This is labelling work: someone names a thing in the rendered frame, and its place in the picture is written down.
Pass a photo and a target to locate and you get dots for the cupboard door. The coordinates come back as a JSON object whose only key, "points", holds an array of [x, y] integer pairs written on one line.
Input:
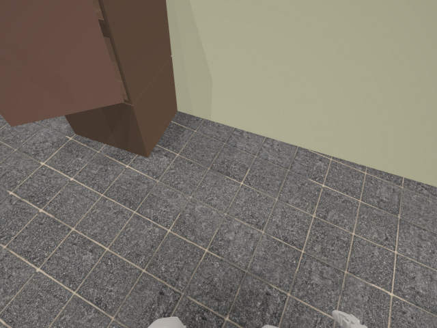
{"points": [[53, 60]]}

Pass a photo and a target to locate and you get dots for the robot right hand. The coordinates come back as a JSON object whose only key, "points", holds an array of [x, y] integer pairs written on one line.
{"points": [[346, 320]]}

